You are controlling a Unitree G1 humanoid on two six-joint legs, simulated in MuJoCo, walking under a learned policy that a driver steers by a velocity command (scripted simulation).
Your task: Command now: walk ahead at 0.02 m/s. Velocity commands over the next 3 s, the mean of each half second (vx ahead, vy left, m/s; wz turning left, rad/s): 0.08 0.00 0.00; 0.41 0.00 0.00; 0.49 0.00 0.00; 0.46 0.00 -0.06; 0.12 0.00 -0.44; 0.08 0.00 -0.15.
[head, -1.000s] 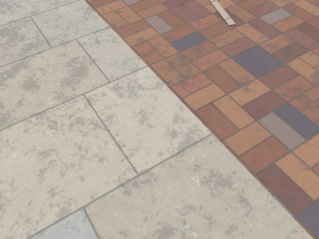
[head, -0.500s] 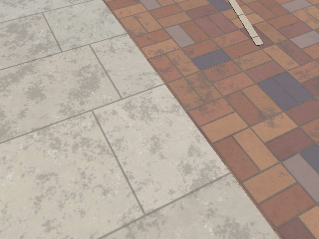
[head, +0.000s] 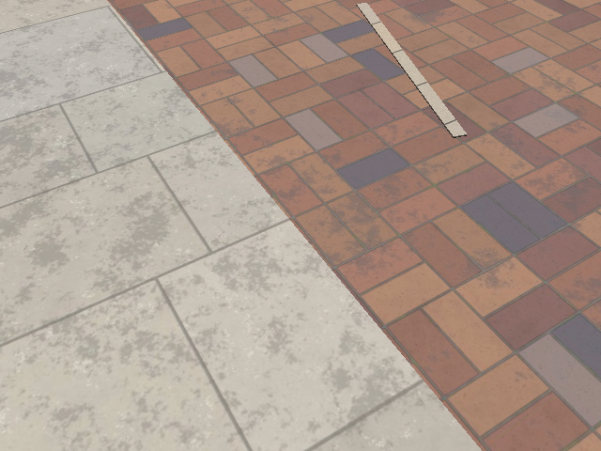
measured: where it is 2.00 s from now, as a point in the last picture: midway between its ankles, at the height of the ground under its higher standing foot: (310, 333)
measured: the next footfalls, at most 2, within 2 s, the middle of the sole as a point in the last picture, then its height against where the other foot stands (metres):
right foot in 1.06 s outside the picture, level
left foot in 1.62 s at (269, 357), level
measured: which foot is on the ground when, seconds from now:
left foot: down 0.00-1.00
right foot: down 0.00-0.62, up 0.64-1.00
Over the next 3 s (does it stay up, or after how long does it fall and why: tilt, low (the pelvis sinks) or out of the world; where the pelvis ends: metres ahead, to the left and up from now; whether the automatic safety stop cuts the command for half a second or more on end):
stays up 0.97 0.04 0.01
